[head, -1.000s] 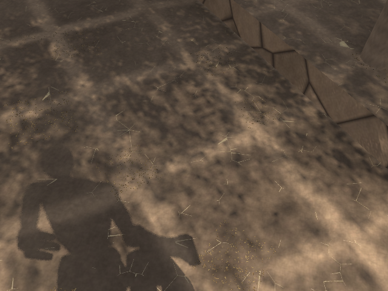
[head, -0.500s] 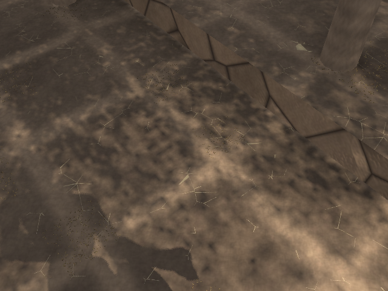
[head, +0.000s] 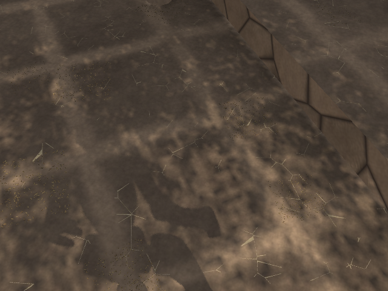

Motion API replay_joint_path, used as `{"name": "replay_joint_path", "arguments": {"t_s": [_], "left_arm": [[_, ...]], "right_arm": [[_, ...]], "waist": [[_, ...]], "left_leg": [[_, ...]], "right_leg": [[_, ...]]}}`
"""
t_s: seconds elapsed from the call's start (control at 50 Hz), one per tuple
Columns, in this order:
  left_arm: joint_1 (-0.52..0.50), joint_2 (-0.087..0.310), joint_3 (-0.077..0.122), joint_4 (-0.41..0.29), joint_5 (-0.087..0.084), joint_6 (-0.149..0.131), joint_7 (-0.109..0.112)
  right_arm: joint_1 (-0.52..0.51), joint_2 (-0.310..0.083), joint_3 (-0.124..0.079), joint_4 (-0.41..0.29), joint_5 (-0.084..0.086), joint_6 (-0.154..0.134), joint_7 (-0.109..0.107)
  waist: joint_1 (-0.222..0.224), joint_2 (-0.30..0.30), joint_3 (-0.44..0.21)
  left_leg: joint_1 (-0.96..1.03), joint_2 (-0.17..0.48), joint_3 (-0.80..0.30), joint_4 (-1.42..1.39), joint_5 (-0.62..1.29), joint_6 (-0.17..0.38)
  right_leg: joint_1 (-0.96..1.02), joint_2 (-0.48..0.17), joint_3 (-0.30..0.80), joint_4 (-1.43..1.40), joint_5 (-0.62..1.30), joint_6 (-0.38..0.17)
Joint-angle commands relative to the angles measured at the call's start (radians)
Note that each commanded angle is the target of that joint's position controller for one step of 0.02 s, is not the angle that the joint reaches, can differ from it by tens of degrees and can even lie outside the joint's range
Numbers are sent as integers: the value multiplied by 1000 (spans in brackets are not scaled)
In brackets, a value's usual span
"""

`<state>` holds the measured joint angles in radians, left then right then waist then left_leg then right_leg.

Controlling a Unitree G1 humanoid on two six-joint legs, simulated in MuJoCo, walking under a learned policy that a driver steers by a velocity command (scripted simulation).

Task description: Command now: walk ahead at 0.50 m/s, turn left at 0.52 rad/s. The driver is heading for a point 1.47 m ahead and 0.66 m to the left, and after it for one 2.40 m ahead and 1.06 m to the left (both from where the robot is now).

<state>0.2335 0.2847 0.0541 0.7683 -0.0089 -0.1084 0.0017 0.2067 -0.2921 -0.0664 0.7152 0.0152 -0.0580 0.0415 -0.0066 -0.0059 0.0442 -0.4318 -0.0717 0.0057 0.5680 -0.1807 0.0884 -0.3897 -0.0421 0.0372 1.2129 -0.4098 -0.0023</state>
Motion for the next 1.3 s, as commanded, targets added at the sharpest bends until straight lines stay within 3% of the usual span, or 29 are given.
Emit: {"name": "replay_joint_path", "arguments": {"t_s": [0.02,0.08,0.18,0.26,0.32,0.34,0.36,0.38,0.4,0.42,0.44,0.48,0.56,0.62,0.72,0.78,0.8,0.82,0.84,0.86,0.88,0.94,1.04,1.14,1.2,1.24,1.26,1.28,1.3], "left_arm": [[-28,126,35,-108,17,-18,6],[-26,90,27,-111,27,9,12],[-202,47,8,-151,27,5,7],[-252,77,19,-164,13,0,-11],[-171,111,37,-147,19,-13,-15],[-111,133,45,-138,32,-19,-9],[-19,192,54,-139,52,-17,2],[1,208,55,-128,60,3,1],[-26,157,51,-138,23,21,0],[-60,93,33,-160,19,35,9],[-105,72,21,-162,25,53,13],[-164,90,20,-156,33,70,19],[-158,115,35,-128,34,71,25],[-164,141,46,-117,23,82,27],[-154,195,66,-92,-13,81,7],[-156,160,58,-70,-26,85,2],[-168,99,42,-71,-15,86,-4],[-198,14,16,-98,20,80,-19],[-256,74,34,-151,1,54,-23],[-289,147,52,-151,-24,33,-27],[-263,164,59,-135,-22,19,-30],[-244,129,54,-94,17,6,-29],[-330,69,30,-104,4,4,-40],[-399,67,16,-129,-5,-6,-62],[-348,102,26,-123,-6,-15,-63],[-185,148,51,-80,3,-18,-51],[-15,188,64,-51,14,-18,-45],[152,276,88,-21,30,-11,-39],[181,217,71,8,8,-11,-51]], "right_arm": [[34,-110,-27,-80,-13,-9,-13],[42,-134,-35,-79,-7,-15,-28],[99,-155,-43,-54,4,7,-57],[141,-153,-47,-41,10,41,-73],[74,-137,-46,-74,8,52,-83],[52,-110,-39,-93,5,50,-81],[59,-52,-18,-125,-14,46,-80],[294,-20,-6,-114,-4,43,-71],[324,-141,-27,-79,4,52,-67],[196,-193,-46,-88,10,70,-71],[132,-189,-50,-101,9,91,-78],[109,-148,-47,-120,8,120,-79],[89,-83,-30,-141,-1,117,-78],[48,-80,-24,-157,-2,113,-65],[40,-107,-34,-152,1,104,-34],[166,-100,-45,-77,1,93,-28],[260,-127,-58,-40,6,89,-36],[320,-210,-70,-47,7,78,-48],[277,-281,-78,-91,-14,48,-36],[213,-220,-63,-108,-21,22,-34],[173,-181,-48,-108,-14,7,-39],[171,-141,-31,-109,-7,6,-56],[240,-156,-40,-78,-1,7,-77],[286,-151,-40,-31,10,12,-75],[271,-164,-46,-15,8,20,-75],[243,-151,-39,-17,4,25,-74],[227,-121,-25,-32,-8,25,-73],[335,-41,-1,-48,-2,15,-71],[349,-45,5,-40,15,-4,-70]], "waist": [[11,53,-124],[27,56,-100],[-31,95,-65],[-49,121,-97],[10,145,-119],[43,122,-167],[64,-20,-300],[-37,-300,-440],[-27,-220,-431],[17,-137,-310],[12,-78,-239],[-16,-115,-125],[-7,-134,-142],[8,-119,-183],[3,-144,-136],[-56,-85,-122],[-83,27,-103],[-78,282,-62],[-82,293,-29],[-69,193,28],[-35,170,43],[-18,121,-1],[-52,131,-3],[-90,144,37],[-62,173,34],[25,168,-72],[101,133,-213],[101,-137,-405],[97,-286,-428]], "left_leg": [[296,256,-403,-306,170,199],[197,221,-315,-335,283,207],[159,139,-221,-268,399,126],[233,157,-321,-164,365,86],[288,148,-404,-30,347,44],[257,96,-379,84,319,7],[121,21,-289,347,24,-42],[-130,-93,-227,597,-605,-95],[-201,10,-210,723,-516,-125],[-239,39,-168,765,-426,-150],[-238,65,-137,750,-361,-163],[-161,96,-96,696,-294,-172],[-110,115,-45,527,-236,-170],[-52,144,-29,398,-173,-152],[80,126,47,177,-177,-74],[294,68,105,-45,-132,-10],[404,118,-16,-141,-223,38],[510,354,-404,-227,-230,134],[455,446,-737,-385,-494,274],[430,427,-675,-432,-518,246],[425,394,-585,-414,-412,204],[414,296,-397,-393,-106,139],[366,236,-280,-370,63,107],[371,268,-290,-343,84,103],[422,301,-312,-293,217,84],[422,243,-255,-102,542,49],[296,198,-218,123,511,16],[-76,52,-141,530,134,-69],[-245,-13,-211,706,-384,-77]], "right_leg": [[-258,-71,53,-49,91,-1],[-232,-59,24,-168,164,41],[-163,27,0,-540,432,70],[-93,87,23,-683,455,58],[0,79,41,-790,443,12],[136,26,53,-837,573,-24],[397,-180,218,-776,900,-94],[669,-437,544,-739,1095,-304],[606,-443,600,-776,794,-313],[505,-358,451,-804,633,-263],[392,-296,349,-836,516,-226],[173,-218,210,-907,422,-208],[175,-223,87,-939,527,-244],[192,-254,48,-956,420,-248],[142,-272,27,-1015,11,-196],[53,-218,-61,-893,-129,-125],[-64,-150,-146,-678,-151,-68],[-350,-31,-213,-260,-235,11],[-551,53,-34,-160,-207,3],[-571,-1,26,-136,-77,-21],[-565,-21,29,-171,48,-27],[-434,-16,10,-287,244,11],[-295,40,-4,-548,420,48],[-220,39,-16,-680,437,30],[-150,43,-30,-715,359,-11],[85,81,-76,-758,349,-63],[364,-11,10,-708,362,-123],[775,-261,441,-730,192,-281],[816,-344,755,-913,16,-326]]}}
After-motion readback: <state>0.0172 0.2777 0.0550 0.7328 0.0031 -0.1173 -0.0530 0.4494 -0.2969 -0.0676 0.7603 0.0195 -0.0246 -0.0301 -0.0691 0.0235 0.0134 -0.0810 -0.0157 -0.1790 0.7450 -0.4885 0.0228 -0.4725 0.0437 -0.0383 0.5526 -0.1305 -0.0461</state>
